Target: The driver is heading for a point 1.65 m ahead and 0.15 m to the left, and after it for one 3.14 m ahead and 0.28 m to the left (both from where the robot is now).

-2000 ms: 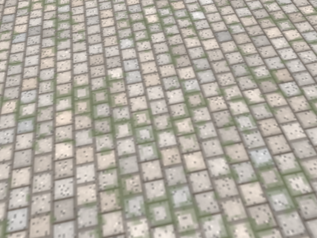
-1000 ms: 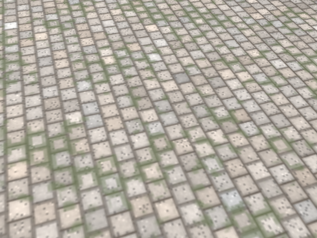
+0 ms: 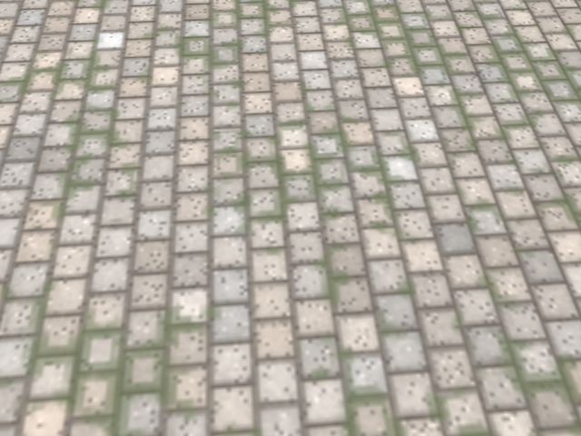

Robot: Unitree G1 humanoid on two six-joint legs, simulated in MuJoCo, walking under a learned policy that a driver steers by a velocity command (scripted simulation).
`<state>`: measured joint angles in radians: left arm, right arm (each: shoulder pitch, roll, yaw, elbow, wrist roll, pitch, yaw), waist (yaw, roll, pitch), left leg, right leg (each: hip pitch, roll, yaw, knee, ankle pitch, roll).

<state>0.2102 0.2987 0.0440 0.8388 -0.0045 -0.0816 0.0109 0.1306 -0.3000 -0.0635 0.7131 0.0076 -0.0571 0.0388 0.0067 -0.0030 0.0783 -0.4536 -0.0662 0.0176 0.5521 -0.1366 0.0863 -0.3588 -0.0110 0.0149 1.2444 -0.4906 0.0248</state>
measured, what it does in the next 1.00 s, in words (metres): walks ahead: right foot, then left foot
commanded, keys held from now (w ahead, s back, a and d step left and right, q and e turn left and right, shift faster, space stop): q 0.26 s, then no key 0.74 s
